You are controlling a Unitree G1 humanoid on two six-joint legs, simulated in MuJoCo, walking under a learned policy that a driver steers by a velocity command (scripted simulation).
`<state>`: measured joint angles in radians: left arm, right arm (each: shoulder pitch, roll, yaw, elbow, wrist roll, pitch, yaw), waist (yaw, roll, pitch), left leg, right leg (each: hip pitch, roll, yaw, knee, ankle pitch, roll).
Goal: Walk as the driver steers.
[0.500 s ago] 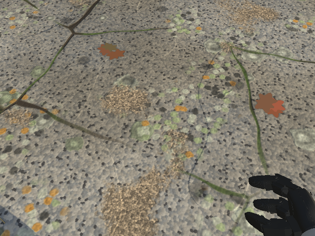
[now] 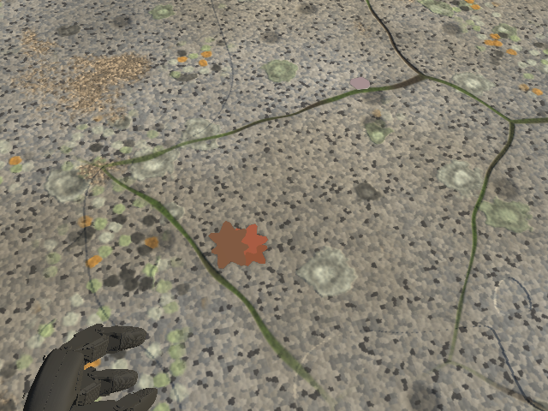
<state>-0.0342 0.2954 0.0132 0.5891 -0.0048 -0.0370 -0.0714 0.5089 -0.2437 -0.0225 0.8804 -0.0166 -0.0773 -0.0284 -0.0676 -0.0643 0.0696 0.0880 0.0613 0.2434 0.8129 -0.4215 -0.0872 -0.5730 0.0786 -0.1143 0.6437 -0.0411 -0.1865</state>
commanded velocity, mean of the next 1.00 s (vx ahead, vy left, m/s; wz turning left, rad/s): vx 0.12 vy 0.00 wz -0.53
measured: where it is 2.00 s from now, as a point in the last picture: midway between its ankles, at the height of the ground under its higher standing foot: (458, 372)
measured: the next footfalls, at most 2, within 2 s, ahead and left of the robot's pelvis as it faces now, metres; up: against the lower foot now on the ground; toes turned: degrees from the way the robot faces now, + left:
left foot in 0.42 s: +0.40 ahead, +0.14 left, +0.00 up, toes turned -15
right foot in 0.84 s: +0.22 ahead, -0.07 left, +0.00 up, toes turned -28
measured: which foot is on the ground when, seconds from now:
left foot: up 0.00-0.40, down 0.42-0.84, up 0.86-1.00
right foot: down 0.00-0.46, up 0.48-0.82, down 0.84-1.00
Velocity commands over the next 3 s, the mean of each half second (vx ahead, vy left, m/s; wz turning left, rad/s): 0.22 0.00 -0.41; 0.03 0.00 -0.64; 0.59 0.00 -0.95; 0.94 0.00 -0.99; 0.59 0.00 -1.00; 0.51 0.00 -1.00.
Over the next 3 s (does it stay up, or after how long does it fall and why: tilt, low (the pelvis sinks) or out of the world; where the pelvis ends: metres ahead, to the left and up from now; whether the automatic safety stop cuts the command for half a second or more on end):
stays up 0.25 -1.04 0.04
